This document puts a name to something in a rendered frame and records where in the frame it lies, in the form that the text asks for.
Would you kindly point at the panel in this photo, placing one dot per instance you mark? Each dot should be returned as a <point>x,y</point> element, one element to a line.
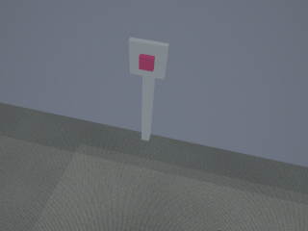
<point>158,49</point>

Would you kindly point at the button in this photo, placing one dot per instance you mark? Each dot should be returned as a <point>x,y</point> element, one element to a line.
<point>146,62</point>

